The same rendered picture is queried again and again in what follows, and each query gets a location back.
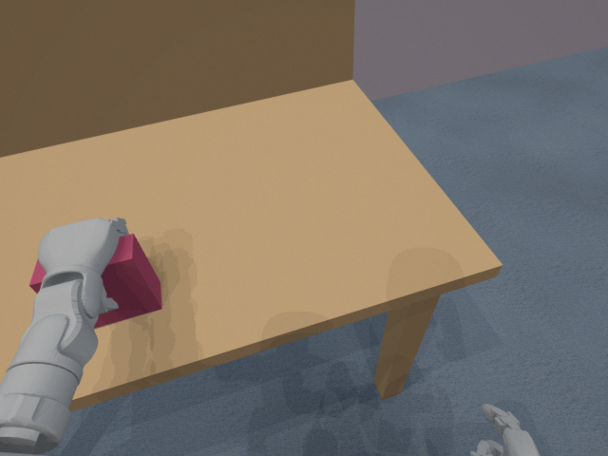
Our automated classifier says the robot right hand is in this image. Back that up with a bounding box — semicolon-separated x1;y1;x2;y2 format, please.
470;404;540;456

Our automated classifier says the sponge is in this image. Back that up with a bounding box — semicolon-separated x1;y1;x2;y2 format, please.
29;234;162;329

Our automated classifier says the table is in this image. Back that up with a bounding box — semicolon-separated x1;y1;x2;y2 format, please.
0;0;503;412

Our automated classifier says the robot left forearm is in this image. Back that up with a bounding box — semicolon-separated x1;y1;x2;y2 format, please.
0;265;103;454

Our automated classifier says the robot left hand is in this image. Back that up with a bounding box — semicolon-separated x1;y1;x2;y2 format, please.
38;218;129;314

